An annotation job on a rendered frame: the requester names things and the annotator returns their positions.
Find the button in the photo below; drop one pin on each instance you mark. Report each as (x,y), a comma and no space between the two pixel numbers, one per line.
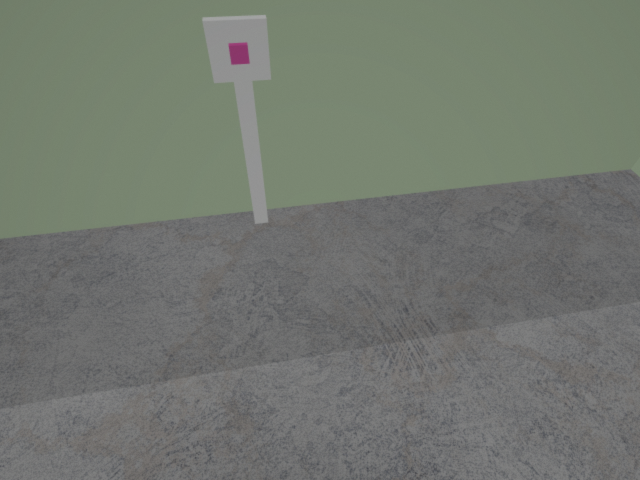
(239,53)

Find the panel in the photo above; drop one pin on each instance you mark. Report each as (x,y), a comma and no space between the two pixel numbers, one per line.
(219,32)

